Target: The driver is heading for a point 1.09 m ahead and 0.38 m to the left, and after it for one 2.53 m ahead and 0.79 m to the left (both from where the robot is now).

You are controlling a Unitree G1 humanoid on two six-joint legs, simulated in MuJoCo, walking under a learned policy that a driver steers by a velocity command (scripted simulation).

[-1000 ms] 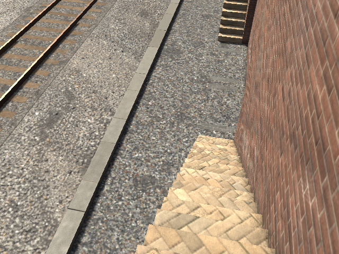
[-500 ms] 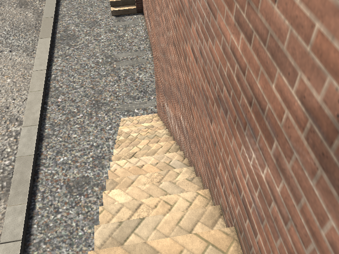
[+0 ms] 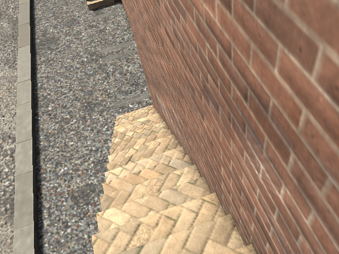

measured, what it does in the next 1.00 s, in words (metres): goes down, turning left: left foot 0.20 m lower, then right foot 0.19 m lower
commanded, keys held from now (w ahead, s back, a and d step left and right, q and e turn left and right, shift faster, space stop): w+q+shift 0.48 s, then q+shift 0.26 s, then shift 0.12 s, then w+shift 0.14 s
